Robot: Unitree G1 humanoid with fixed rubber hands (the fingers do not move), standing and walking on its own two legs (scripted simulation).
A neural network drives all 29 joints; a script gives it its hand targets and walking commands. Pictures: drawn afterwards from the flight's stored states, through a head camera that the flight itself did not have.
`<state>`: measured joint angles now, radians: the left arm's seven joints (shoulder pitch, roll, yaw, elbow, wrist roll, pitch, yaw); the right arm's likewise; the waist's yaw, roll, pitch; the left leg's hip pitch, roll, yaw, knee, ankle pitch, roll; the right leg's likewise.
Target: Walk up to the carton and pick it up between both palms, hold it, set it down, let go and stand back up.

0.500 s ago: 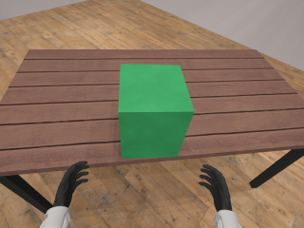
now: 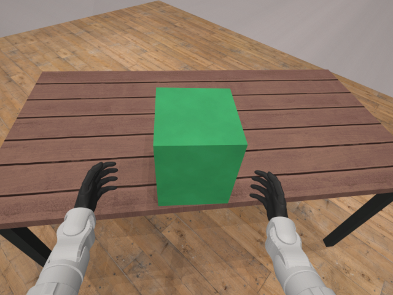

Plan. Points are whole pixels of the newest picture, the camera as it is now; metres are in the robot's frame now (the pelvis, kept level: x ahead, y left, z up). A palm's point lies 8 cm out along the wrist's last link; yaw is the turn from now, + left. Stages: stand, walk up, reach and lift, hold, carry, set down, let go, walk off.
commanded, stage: reach and lift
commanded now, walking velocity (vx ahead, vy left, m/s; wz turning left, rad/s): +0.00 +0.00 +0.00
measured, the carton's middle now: (193, 148) +0.50 +0.02 -0.02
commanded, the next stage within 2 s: none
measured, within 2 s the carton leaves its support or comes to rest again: neither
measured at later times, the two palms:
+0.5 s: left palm (97, 156) +0.37 +0.22 +0.08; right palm (273, 168) +0.38 -0.15 +0.07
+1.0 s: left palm (96, 117) +0.43 +0.23 +0.14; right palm (277, 130) +0.43 -0.16 +0.13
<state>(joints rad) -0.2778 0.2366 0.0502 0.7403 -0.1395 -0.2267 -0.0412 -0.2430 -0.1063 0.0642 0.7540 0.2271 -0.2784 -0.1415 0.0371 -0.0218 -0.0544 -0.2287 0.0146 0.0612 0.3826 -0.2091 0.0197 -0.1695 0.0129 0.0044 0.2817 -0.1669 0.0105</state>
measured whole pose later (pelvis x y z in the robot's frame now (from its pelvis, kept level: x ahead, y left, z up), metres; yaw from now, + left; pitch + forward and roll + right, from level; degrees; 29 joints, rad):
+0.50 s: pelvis +0.00 -0.01 +0.00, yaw +1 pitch +6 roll -1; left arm -0.61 0.25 0.11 0.82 -0.12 0.02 -0.04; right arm -0.56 -0.11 -0.01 0.80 0.22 -0.02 -0.20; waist 0.02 -0.03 -0.08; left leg -0.28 0.01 0.04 0.35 -0.17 0.02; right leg -0.21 0.01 -0.02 0.25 -0.14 0.00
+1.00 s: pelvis -0.01 -0.01 +0.00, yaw +2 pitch +12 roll -1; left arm -0.97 0.35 0.01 1.09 -0.23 0.09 0.00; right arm -0.93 -0.20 -0.03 1.04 0.27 0.11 -0.17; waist -0.01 -0.02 -0.16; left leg -0.41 0.01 0.02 0.36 -0.15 0.02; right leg -0.33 0.01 -0.03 0.25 -0.12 0.00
